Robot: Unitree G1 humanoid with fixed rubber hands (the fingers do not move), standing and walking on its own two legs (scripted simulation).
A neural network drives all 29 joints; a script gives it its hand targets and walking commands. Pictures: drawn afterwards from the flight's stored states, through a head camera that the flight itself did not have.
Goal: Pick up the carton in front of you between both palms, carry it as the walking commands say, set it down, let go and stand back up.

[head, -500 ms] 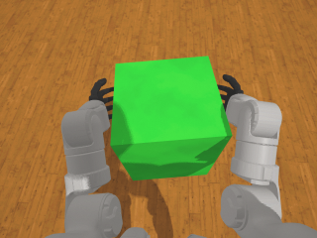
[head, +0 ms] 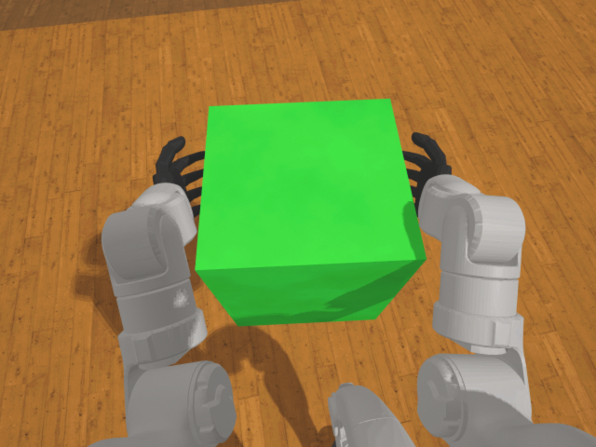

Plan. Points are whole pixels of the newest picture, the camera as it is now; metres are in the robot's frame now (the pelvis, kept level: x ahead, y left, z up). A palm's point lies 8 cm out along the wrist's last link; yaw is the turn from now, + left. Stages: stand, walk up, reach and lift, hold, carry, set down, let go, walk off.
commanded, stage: carry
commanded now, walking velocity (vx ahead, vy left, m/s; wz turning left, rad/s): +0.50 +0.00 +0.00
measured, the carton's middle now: (303, 227) +0.37 -0.05 +0.07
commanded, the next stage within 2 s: none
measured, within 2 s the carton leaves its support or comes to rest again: neither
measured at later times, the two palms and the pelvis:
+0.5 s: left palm (129, 19) +0.69 +0.16 +0.21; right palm (325, 2) +0.70 -0.14 +0.21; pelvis +0.33 -0.01 +0.03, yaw +1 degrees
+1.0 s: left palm out of the picture +0.99 +0.16 +0.25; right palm out of the picture +1.02 -0.14 +0.26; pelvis +0.65 -0.03 +0.10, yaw +1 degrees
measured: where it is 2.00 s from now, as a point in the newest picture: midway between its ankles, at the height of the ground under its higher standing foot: (251, 134)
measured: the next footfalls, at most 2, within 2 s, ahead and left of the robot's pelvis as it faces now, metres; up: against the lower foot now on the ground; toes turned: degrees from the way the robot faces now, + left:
right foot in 0.12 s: +0.26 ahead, -0.12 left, +0.04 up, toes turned -5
left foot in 0.48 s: +0.49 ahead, +0.08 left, +0.08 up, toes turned +7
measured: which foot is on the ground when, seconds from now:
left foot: down 0.00-0.12, up 0.14-0.46, down 0.48-0.88, up 0.90-1.00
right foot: up 0.00-0.10, down 0.12-0.48, up 0.50-0.82, down 0.84-1.00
